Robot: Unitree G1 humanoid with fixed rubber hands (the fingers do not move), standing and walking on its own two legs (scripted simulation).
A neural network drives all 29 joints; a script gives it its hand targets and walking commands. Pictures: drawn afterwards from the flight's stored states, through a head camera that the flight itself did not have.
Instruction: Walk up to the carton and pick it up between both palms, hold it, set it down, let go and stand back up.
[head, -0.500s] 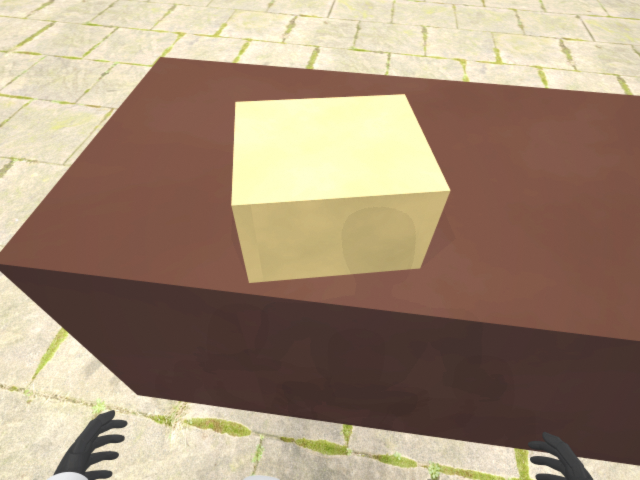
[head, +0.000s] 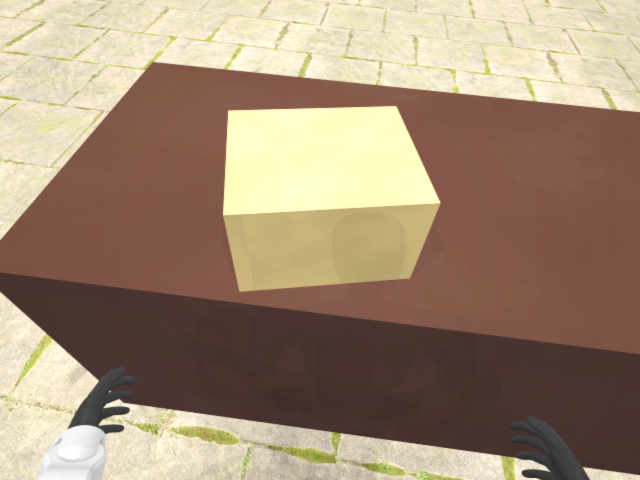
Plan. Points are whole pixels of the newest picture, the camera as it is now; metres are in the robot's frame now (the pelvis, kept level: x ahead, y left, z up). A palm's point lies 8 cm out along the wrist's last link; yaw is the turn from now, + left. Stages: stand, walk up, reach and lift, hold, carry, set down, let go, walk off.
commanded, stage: reach and lift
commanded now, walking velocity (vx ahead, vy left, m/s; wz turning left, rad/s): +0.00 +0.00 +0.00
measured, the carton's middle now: (320, 195) +0.54 +0.03 +0.02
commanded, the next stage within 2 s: none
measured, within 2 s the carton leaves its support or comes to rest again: neither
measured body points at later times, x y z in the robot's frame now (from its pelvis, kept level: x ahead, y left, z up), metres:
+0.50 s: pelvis -0.01 +0.00 +0.01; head -0.03 +0.02 +0.46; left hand +0.17 +0.27 -0.01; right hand +0.16 -0.29 -0.02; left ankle +0.02 +0.13 -0.73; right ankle -0.01 -0.10 -0.73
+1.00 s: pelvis +0.00 +0.00 +0.01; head -0.01 +0.00 +0.46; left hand +0.19 +0.23 +0.05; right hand +0.20 -0.29 +0.02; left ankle +0.02 +0.13 -0.73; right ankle -0.01 -0.10 -0.73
